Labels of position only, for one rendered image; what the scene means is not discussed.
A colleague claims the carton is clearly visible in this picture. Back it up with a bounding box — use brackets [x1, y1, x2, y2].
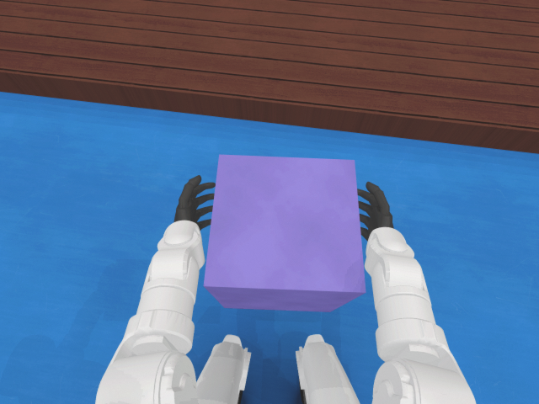
[204, 154, 366, 312]

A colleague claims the robot left upper arm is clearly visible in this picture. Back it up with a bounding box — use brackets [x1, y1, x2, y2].
[97, 350, 199, 404]

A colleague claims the right robot forearm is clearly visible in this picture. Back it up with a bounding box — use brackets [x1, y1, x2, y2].
[365, 227, 476, 403]

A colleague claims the left robot forearm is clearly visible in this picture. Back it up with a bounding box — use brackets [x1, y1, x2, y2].
[95, 221, 205, 404]

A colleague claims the robot left hand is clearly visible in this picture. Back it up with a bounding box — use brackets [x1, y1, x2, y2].
[174, 175, 216, 231]

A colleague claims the robot right thigh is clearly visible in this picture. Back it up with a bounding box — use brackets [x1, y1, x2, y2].
[296, 342, 360, 404]

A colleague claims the robot left thigh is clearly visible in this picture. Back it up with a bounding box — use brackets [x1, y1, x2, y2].
[196, 342, 251, 404]

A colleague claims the robot right hand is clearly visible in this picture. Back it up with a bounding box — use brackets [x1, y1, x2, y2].
[357, 182, 394, 241]

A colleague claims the robot thigh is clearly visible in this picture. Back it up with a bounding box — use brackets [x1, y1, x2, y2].
[196, 342, 251, 404]
[296, 342, 360, 404]

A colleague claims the robot right upper arm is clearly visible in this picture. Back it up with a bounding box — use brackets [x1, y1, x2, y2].
[372, 358, 476, 404]

